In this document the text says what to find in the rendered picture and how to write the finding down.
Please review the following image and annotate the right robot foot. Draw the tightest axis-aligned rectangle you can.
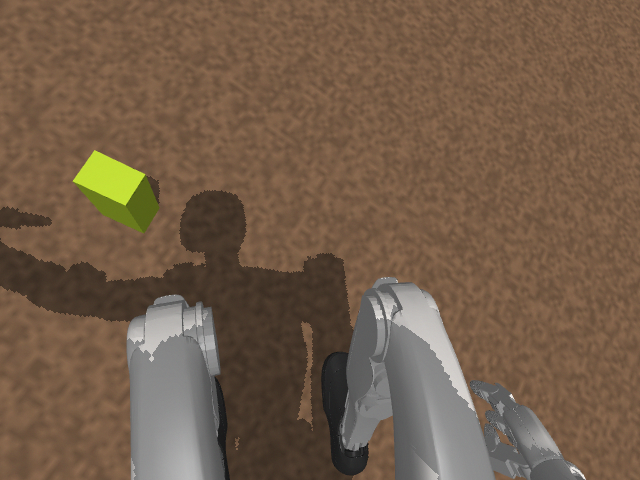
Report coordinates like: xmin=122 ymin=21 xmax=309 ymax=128
xmin=321 ymin=352 xmax=368 ymax=475

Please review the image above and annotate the right robot hand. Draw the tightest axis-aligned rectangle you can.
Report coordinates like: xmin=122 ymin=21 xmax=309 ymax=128
xmin=470 ymin=380 xmax=565 ymax=480

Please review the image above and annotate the right robot arm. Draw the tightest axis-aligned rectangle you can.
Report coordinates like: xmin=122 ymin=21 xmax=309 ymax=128
xmin=530 ymin=459 xmax=586 ymax=480

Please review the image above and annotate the left robot foot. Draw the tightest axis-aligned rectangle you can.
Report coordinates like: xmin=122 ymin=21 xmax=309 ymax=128
xmin=214 ymin=376 xmax=230 ymax=480

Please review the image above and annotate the carton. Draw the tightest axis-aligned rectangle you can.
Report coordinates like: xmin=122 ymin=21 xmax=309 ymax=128
xmin=73 ymin=150 xmax=160 ymax=233

